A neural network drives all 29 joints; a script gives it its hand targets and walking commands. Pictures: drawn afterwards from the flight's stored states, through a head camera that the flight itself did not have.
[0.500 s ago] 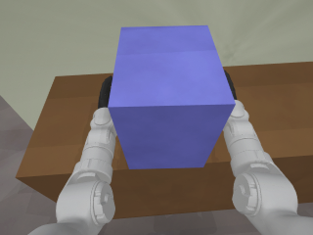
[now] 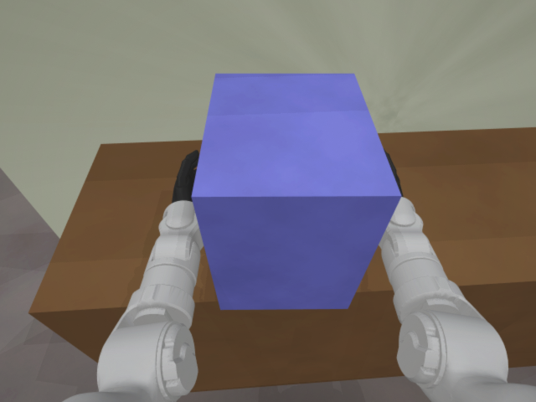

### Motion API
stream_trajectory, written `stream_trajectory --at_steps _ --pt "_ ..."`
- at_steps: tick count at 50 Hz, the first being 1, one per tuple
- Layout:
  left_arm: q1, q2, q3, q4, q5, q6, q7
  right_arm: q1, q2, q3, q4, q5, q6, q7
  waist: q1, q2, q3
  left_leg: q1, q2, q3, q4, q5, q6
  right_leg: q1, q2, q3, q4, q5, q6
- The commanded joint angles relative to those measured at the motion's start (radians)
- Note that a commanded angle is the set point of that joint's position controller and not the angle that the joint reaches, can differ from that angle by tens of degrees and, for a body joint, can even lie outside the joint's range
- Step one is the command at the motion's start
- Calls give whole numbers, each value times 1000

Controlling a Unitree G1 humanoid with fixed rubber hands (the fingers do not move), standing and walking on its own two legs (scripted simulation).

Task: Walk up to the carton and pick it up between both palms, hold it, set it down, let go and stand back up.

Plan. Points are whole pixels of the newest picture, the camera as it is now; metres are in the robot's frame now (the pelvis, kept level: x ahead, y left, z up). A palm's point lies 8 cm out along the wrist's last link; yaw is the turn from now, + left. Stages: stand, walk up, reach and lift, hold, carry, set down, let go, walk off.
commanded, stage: reach and lift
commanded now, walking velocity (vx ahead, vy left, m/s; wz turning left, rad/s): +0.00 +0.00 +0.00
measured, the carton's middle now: (284, 196) +0.42 -0.01 +0.07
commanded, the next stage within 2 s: none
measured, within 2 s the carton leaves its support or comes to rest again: leaves its support in 0.46 s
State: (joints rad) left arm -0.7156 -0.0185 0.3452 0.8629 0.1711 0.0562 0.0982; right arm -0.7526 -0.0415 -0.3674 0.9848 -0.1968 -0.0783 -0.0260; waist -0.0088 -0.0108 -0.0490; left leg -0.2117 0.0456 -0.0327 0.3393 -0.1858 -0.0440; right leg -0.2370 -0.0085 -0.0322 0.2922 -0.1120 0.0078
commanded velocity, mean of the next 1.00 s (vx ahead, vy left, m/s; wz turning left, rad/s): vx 0.00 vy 0.00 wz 0.00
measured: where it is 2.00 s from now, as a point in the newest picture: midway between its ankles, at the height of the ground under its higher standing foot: outside the picture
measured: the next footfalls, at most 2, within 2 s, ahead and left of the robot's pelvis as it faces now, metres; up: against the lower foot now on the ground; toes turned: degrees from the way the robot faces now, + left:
none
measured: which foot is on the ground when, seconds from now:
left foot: down 0.00-1.00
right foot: down 0.00-1.00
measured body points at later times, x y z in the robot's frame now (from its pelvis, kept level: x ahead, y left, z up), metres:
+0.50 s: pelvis -0.01 +0.00 +0.00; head +0.00 +0.01 +0.45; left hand +0.41 +0.15 +0.09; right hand +0.40 -0.17 +0.10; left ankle -0.01 +0.14 -0.75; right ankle +0.02 -0.12 -0.75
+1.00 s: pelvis -0.03 -0.01 -0.01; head -0.01 +0.00 +0.44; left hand +0.40 +0.15 +0.10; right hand +0.40 -0.17 +0.11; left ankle -0.01 +0.14 -0.75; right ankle +0.02 -0.12 -0.75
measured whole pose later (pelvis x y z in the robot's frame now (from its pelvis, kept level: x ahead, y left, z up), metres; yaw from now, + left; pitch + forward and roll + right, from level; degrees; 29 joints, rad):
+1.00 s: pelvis -0.03 -0.01 -0.01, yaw +0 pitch +12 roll +0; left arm -0.83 0.06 0.22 1.10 0.04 -0.17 0.14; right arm -0.82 -0.09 -0.27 1.14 -0.15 -0.30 -0.13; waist -0.01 -0.03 -0.19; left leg -0.45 0.05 -0.03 0.38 -0.13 -0.05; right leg -0.48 -0.01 -0.04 0.34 -0.07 -0.01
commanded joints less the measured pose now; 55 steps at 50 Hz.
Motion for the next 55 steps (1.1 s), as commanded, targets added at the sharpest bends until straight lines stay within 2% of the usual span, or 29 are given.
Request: stream_trajectory --at_steps 1,6,8,12,17,20,23,27,29,40,47,51,53,55 --pt "-772 -564 -350 -172 -17 -76 -115 -654 570 310 -163 -14 -98 131 -23 14 -638 53 -55 117 -19 343 -36 387 40 -66 55 411 29" --pt "-799 -584 -352 -174 -7 -87 -116 -668 573 301 -164 -32 -116 128 -21 14 -659 24 -52 118 -36 287 -32 402 36 -63 49 384 29" --pt "-828 -581 -373 -183 -26 -102 -109 -694 575 308 -181 -31 -131 125 -31 7 -714 37 -53 114 -27 311 -34 405 35 -67 54 418 26" --pt "-851 -618 -401 -174 -35 -138 -101 -719 591 336 -177 -24 -163 120 -26 14 -769 46 -54 117 -7 376 -43 387 38 -73 63 466 24" --pt "-891 -647 -433 -168 -39 -183 -90 -753 599 362 -157 -14 -205 115 -24 45 -808 40 -49 109 4 393 -49 354 39 -72 62 458 19" --pt "-915 -650 -446 -170 -55 -213 -83 -782 597 378 -162 -12 -239 113 -21 39 -837 44 -46 105 10 403 -50 333 37 -80 63 451 13" --pt "-938 -646 -430 -136 -49 -237 -81 -801 586 368 -141 -34 -261 111 -19 20 -822 16 -44 103 -9 320 -41 319 36 -79 50 370 11" --pt "-984 -635 -426 -104 -47 -272 -77 -823 577 351 -102 -61 -290 109 -13 30 -832 -7 -39 108 -20 240 -34 261 29 -82 47 287 4" --pt "-987 -614 -403 -70 -45 -285 -80 -844 580 344 -100 -71 -298 106 -11 9 -824 -40 -40 113 -27 194 -23 274 24 -77 46 259 8" --pt "-1052 -601 -394 -14 -63 -340 -89 -894 614 342 -56 -88 -340 81 -8 -24 -873 -122 -51 126 -34 88 8 298 12 -64 78 249 20" --pt "-1060 -627 -449 -74 -100 -338 -86 -895 642 419 -90 -24 -328 69 -6 3 -929 -80 -51 113 6 158 0 263 23 -59 91 278 17" --pt "-1084 -647 -510 -168 -139 -315 -74 -892 650 465 -117 31 -300 65 -12 27 -961 -57 -50 99 27 176 -7 236 36 -57 91 250 14" --pt "-1085 -666 -537 -201 -154 -294 -68 -899 662 489 -148 55 -276 64 -13 40 -958 -42 -51 94 33 181 -4 220 39 -52 88 227 12" --pt "-1064 -683 -581 -270 -190 -272 -61 -892 670 535 -210 99 -252 62 -26 31 -996 -23 -51 87 53 230 -10 229 47 -52 94 256 10"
